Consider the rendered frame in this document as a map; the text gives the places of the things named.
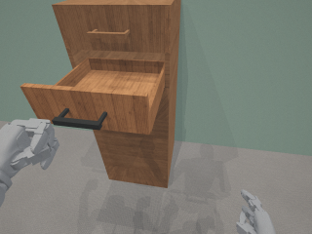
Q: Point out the right robot hand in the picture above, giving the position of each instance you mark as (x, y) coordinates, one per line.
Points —
(259, 220)

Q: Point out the cabinet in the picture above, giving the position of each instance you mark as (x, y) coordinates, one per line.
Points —
(152, 28)

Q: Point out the left robot forearm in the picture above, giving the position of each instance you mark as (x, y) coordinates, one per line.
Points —
(5, 184)

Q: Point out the drawer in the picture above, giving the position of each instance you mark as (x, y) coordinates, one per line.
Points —
(129, 90)

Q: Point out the handle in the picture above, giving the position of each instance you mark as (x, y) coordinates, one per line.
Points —
(78, 123)
(107, 35)

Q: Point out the left robot hand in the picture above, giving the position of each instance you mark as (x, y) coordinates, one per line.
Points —
(25, 142)

